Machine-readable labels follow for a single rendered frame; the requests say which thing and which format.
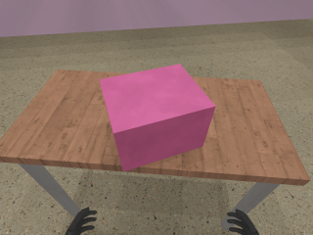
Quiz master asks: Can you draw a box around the right robot hand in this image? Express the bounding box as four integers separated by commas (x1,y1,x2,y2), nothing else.
227,209,259,235

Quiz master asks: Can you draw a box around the carton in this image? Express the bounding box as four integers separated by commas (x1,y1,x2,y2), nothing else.
99,64,216,172

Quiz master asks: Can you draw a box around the left robot hand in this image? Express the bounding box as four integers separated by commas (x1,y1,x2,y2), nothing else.
65,207,97,235

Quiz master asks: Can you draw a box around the table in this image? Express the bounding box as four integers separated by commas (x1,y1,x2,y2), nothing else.
0,70,311,230

